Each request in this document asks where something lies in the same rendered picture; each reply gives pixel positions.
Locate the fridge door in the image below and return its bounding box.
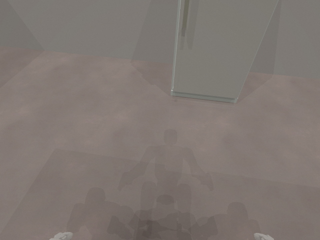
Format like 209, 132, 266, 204
173, 0, 278, 99

